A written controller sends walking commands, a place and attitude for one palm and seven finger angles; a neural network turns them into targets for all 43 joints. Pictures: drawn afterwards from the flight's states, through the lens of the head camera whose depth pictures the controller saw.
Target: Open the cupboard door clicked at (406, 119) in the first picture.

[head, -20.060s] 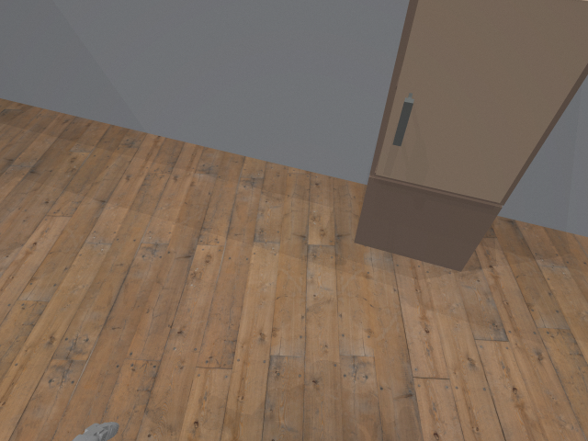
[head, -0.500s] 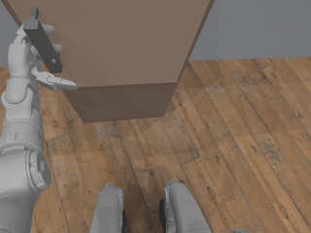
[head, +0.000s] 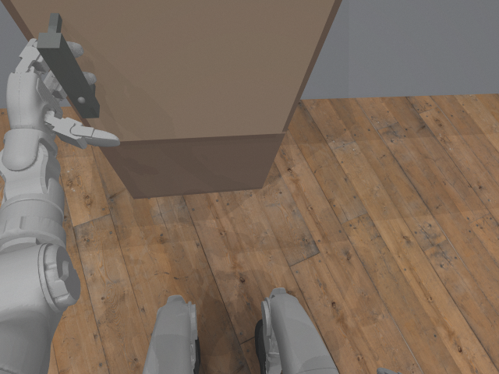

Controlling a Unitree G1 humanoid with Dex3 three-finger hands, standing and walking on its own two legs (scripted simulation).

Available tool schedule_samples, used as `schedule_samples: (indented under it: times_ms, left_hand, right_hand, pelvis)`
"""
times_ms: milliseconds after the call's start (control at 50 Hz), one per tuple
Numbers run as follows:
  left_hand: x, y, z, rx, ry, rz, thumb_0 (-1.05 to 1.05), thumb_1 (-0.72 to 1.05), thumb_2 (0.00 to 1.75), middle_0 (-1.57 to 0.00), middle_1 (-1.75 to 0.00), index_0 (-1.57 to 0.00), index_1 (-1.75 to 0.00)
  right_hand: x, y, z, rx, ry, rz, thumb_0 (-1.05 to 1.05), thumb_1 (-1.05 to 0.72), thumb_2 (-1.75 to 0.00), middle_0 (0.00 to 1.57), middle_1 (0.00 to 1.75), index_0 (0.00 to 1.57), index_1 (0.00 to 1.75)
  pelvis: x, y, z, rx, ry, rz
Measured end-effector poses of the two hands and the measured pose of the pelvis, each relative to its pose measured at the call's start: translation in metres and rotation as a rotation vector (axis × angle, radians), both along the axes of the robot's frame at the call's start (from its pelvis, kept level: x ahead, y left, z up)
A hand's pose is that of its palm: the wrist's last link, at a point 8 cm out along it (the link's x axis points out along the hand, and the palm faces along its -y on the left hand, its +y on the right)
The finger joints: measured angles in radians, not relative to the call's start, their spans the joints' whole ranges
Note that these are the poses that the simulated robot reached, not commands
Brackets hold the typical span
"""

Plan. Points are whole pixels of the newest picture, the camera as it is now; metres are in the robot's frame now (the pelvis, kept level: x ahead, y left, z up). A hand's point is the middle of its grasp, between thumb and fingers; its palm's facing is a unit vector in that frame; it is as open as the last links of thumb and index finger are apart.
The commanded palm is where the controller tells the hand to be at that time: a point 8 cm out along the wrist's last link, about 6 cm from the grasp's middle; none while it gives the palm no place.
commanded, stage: close the thumb around the handle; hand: left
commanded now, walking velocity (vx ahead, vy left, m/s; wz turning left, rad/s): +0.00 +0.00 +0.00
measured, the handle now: (74, 70) +0.56 +0.24 +0.05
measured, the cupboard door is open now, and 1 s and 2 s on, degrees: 0 2 41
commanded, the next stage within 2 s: pull the door open along its arc in 0.68 s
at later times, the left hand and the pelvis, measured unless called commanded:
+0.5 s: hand (82, 99) +0.52 +0.22 +0.05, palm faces +0.05 -1.00 -0.01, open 7.1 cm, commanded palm +0.49 +0.25 +0.04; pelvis +0.00 +0.01 +0.00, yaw +0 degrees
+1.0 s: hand (90, 106) +0.50 +0.21 +0.05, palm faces +0.07 -1.00 -0.02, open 6.1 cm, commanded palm +0.46 +0.24 +0.04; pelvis +0.00 +0.00 +0.00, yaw +0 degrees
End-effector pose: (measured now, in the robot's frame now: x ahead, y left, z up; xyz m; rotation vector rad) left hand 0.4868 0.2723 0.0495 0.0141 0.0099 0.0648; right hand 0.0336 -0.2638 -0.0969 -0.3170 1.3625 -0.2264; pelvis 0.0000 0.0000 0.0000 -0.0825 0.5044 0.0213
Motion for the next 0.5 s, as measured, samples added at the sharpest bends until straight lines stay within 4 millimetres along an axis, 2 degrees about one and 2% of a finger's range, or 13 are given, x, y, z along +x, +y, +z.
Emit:
schedule_samples:
  times_ms: [80, 180, 340, 500]
  left_hand:
    - [-0.001, 0.001, -0.003, -0.006, 0.011, 0.001, -0.01, -0.47, 0.32, -0.31, -1.2, -0.31, -1.2]
    - [-0.001, 0.003, -0.006, 0.0, 0.005, 0.002, -0.01, -0.33, 0.38, -0.32, -1.21, -0.32, -1.21]
    - [0.004, 0.005, -0.008, -0.003, 0.003, 0.0, 0.0, 0.05, 0.54, -0.34, -1.25, -0.34, -1.25]
    - [0.005, 0.0, -0.002, -0.003, -0.001, -0.012, 0.01, 0.48, 0.72, -0.37, -1.3, -0.37, -1.3]
  right_hand:
    - [0.001, 0.0, 0.001, -0.006, -0.009, 0.004, 0.01, -0.9, -0.89, 0.21, 0.3, 0.21, 0.3]
    - [0.001, 0.001, 0.0, -0.012, -0.011, 0.008, 0.01, -0.9, -0.89, 0.21, 0.3, 0.21, 0.3]
    - [-0.003, 0.004, -0.002, -0.014, 0.005, 0.005, 0.01, -0.9, -0.89, 0.21, 0.3, 0.21, 0.3]
    - [-0.005, 0.01, -0.003, 0.006, 0.02, -0.004, 0.01, -0.9, -0.89, 0.21, 0.3, 0.21, 0.3]
  pelvis:
    - [-0.001, 0.001, -0.001, -0.001, -0.001, 0.0]
    - [-0.002, 0.002, -0.003, -0.005, 0.002, 0.001]
    - [-0.003, 0.005, -0.005, -0.009, 0.011, 0.002]
    - [0.0, 0.007, -0.002, -0.008, 0.008, 0.002]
